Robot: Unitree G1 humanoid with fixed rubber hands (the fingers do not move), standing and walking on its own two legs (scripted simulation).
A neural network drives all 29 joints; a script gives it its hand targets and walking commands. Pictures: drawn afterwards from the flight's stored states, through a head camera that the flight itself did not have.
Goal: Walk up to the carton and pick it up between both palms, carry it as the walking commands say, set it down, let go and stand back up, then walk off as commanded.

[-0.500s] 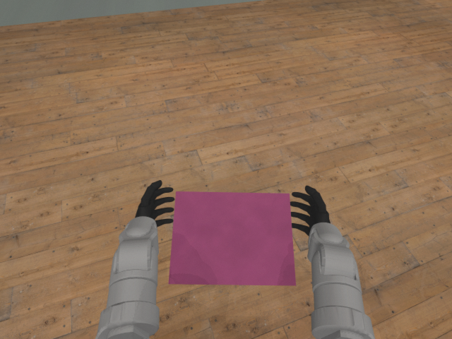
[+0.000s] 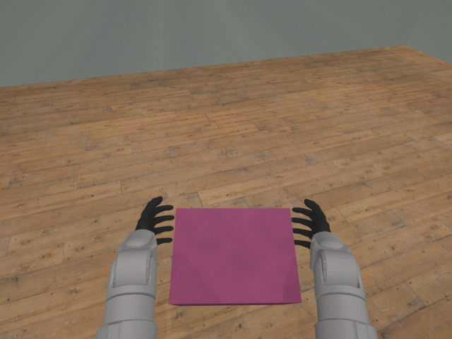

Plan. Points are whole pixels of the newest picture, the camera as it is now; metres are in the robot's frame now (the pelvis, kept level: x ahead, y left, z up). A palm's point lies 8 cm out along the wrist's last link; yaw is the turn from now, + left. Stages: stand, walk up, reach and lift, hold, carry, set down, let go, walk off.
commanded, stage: reach and lift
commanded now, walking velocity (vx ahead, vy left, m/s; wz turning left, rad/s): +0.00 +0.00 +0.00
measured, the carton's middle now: (232, 259) +0.31 +0.00 -0.05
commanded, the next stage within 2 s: hold in 0.86 s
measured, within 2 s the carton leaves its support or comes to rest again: neither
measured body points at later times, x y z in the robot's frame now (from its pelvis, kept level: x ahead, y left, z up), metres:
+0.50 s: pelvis +0.00 +0.00 +0.00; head -0.03 +0.01 +0.45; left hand +0.30 +0.16 +0.04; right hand +0.30 -0.16 +0.04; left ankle +0.03 +0.13 -0.75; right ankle -0.01 -0.13 -0.75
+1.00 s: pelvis +0.00 +0.00 +0.00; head -0.04 +0.01 +0.45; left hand +0.29 +0.16 +0.04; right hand +0.29 -0.16 +0.04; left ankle +0.03 +0.13 -0.75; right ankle -0.01 -0.13 -0.75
